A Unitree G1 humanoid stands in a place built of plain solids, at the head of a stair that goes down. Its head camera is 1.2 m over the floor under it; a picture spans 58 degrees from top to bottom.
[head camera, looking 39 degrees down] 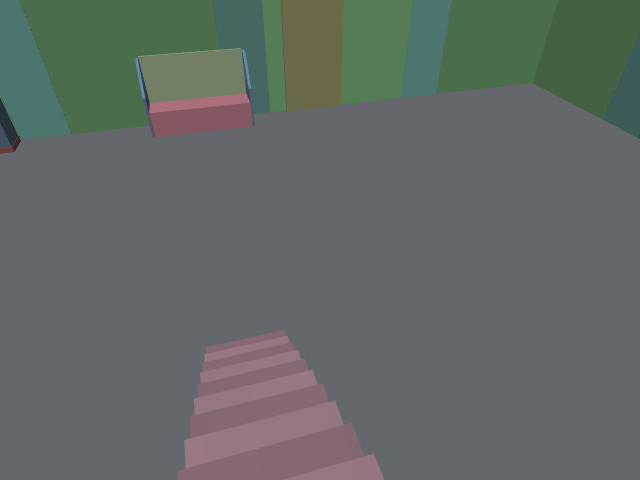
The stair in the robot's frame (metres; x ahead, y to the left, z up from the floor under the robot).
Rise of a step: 0.18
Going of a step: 0.22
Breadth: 0.71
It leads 16 degrees to the left of straight ahead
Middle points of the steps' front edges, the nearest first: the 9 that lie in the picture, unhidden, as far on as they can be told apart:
0.83 0.21 -0.54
1.04 0.27 -0.72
1.25 0.33 -0.90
1.46 0.38 -1.08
1.67 0.44 -1.26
1.88 0.50 -1.44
2.08 0.56 -1.62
2.29 0.62 -1.80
2.50 0.68 -1.98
